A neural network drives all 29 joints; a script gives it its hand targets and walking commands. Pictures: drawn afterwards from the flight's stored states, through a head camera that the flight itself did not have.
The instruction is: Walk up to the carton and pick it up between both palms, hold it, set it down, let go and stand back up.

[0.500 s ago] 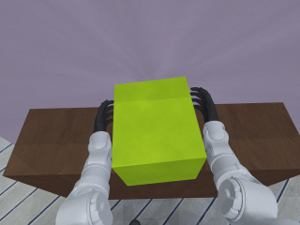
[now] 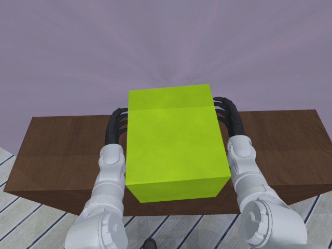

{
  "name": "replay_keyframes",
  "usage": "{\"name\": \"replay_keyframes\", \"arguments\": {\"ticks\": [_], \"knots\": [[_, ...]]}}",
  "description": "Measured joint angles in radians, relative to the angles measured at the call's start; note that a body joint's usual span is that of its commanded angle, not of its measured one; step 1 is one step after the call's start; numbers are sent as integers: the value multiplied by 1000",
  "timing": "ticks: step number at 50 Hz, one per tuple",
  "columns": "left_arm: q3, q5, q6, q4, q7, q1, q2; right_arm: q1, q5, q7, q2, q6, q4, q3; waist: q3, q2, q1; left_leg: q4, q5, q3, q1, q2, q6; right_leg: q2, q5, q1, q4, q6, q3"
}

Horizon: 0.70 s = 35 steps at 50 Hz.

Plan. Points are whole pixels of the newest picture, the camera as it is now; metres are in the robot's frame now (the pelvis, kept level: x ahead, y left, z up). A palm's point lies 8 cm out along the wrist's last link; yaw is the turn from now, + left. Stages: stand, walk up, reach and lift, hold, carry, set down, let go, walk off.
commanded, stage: set down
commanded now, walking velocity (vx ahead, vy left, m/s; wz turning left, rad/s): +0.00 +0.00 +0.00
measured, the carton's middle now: (173, 145) +0.37 +0.04 -0.04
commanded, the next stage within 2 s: none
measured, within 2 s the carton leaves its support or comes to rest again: neither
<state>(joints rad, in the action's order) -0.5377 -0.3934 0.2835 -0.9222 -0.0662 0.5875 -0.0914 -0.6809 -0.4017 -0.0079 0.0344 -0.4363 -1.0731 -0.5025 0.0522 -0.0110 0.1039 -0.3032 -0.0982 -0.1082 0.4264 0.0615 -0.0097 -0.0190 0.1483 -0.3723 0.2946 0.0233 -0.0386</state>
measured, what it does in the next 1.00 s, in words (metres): stands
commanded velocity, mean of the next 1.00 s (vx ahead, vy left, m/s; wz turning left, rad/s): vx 0.00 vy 0.00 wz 0.00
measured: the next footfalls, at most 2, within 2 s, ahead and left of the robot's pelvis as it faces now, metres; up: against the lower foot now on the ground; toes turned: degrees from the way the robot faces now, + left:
none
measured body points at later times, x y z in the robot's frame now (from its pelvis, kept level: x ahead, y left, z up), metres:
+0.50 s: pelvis +0.00 +0.00 +0.00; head +0.09 +0.01 +0.44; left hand +0.37 +0.20 -0.01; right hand +0.41 -0.11 +0.00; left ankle +0.01 +0.13 -0.75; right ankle -0.02 -0.10 -0.75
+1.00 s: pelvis -0.01 +0.00 -0.02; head +0.08 +0.00 +0.42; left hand +0.36 +0.22 -0.04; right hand +0.43 -0.10 -0.02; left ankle +0.02 +0.13 -0.75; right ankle -0.02 -0.10 -0.75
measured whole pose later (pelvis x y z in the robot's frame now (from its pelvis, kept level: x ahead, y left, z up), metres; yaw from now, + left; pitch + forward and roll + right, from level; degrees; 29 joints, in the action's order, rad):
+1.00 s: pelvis -0.01 +0.00 -0.02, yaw -1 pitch +23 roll -1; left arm -0.30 -0.06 0.37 -1.22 -0.17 0.67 0.03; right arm -0.81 0.11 0.07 -0.13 -0.40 -1.36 -0.05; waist 0.23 -0.01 0.14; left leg -0.56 -0.19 -0.09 0.76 0.09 -0.01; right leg -0.03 0.23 -0.70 0.53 0.02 -0.04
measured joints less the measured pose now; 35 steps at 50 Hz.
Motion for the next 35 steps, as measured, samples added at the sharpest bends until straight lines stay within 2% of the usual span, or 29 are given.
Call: {"name": "replay_keyframes", "arguments": {"ticks": [27,35], "knots": [[-28,-43,7,19,7,2,-16,19,3,-17,-1,35,8,-7,9,-8,0,-24,-9,-6,30,3,1,0,11,-33,28,0,2],[-5,-21,17,-11,-15,4,1,17,67,-2,-11,38,-26,41,37,-16,-1,-53,-21,-8,66,8,0,-2,21,-68,54,1,4]]}}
